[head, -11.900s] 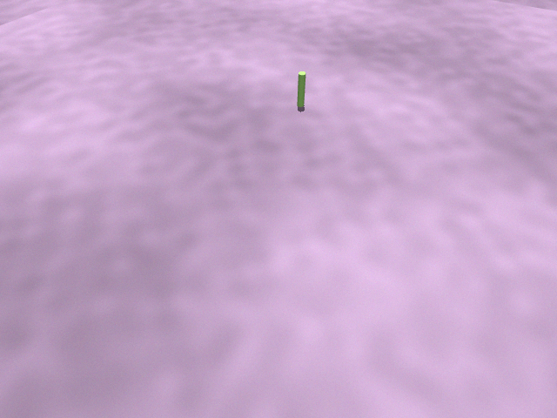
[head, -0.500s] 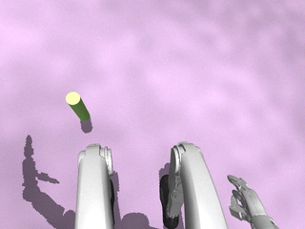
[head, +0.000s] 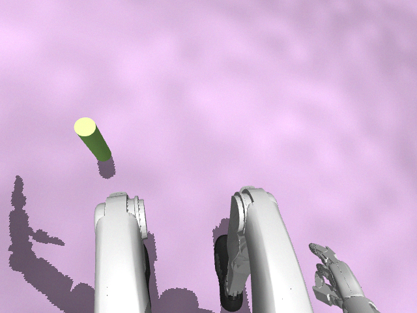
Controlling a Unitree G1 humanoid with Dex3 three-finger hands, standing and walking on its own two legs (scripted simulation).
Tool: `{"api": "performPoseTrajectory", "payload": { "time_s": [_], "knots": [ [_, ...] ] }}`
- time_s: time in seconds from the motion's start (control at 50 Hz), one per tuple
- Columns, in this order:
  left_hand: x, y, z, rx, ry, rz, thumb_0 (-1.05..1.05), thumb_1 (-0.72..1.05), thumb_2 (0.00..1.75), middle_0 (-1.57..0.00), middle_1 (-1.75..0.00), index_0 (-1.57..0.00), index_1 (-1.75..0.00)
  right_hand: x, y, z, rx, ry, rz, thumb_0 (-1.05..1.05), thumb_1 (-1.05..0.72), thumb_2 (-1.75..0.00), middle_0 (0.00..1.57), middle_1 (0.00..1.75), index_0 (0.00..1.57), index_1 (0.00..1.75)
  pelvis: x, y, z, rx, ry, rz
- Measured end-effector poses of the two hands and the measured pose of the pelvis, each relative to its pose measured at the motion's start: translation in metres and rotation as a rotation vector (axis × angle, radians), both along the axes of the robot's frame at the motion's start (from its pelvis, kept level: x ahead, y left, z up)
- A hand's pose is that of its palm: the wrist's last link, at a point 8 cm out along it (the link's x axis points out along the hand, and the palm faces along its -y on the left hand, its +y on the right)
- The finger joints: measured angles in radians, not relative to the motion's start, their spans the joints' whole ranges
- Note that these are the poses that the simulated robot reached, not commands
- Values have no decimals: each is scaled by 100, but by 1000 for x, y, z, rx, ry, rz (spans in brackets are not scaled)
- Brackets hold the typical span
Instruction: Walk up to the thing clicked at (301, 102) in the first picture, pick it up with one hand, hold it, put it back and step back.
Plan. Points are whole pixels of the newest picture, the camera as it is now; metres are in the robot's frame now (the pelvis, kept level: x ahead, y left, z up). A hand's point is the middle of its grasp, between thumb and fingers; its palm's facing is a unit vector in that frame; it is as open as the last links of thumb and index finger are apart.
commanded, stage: go down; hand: left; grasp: from the side
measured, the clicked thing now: (95, 142) +0.48 +0.25 -0.29
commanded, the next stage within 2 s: approach in 0.02 s
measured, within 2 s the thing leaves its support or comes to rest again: neither
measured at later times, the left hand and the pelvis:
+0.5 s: hand out of the picture +0.42 +0.39 -0.10, palm faces +0.18 -0.98 +0.05, open 17.7 cm; pelvis +0.00 +0.00 -0.05, yaw -3 degrees
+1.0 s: hand (72, 150) +0.44 +0.29 -0.24, palm faces +0.18 -0.98 +0.07, open 17.7 cm; pelvis -0.01 +0.01 -0.11, yaw -8 degrees
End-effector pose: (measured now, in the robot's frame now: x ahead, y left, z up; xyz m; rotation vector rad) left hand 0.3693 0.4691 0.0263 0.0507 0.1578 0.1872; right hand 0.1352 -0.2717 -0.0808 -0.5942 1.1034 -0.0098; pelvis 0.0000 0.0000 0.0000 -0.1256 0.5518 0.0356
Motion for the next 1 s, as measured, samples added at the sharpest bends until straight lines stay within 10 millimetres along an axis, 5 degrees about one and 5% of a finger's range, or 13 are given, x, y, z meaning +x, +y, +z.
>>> {"api": "performPoseTrajectory", "payload": {
  "time_s": [0.3, 0.66, 1.0],
  "knots": [
    [6, 8, -21, -15, -45, 3, -2, -57, 3, -8, -5, -5, -7, 1, 3, -6, -18, 9, 40, 0, -91, -90, 21, 30, 20, 30, -1, 3, -14, -18, -12, -10],
    [30, -54, -206, -94, -54, -22, -2, -60, 3, -8, -7, -5, -8, -6, 8, -39, -152, 144, 201, 0, -91, -90, 21, 30, 20, 30, -7, 6, -77, -76, -153, -59],
    [42, -131, -266, -126, -79, -5, -2, -61, 1, -8, -8, -7, -8, -14, 20, -54, -190, 173, 279, 0, -94, -91, 21, 30, 20, 30, -13, 12, -106, -131, -283, -96]
  ]
}}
